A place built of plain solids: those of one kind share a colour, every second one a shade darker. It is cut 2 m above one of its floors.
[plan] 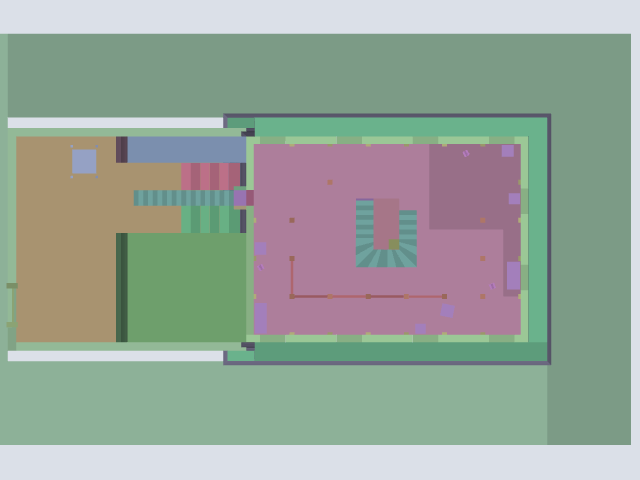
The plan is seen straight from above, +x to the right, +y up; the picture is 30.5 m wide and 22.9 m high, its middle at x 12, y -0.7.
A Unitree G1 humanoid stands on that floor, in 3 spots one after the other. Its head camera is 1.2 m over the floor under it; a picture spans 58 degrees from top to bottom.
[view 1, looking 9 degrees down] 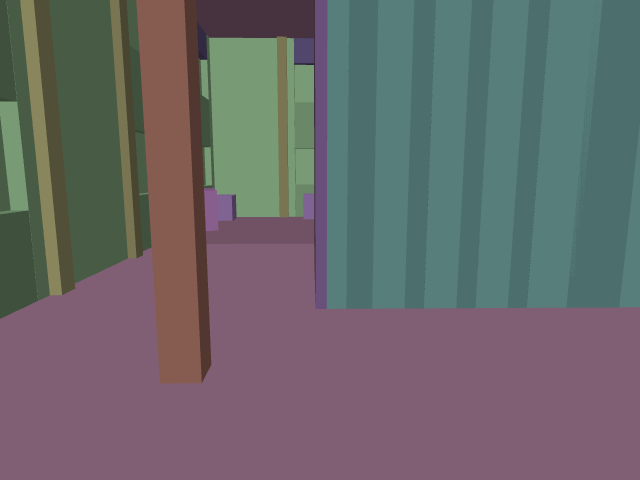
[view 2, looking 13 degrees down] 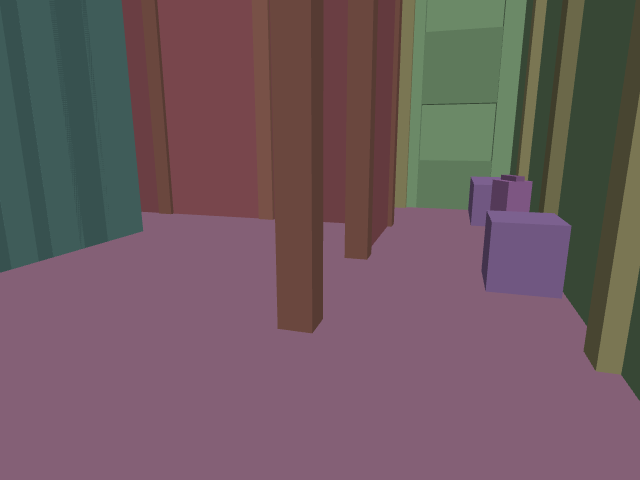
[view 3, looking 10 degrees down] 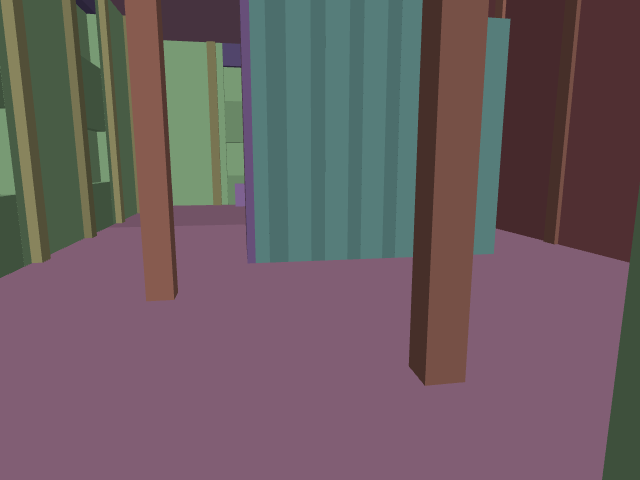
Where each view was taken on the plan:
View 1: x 10.03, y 1.30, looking -1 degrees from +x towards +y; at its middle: floor_hda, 3.73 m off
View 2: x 9.75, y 2.78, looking -73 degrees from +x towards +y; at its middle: post_storey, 2.78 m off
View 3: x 8.48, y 1.30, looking -10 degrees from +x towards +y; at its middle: step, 5.39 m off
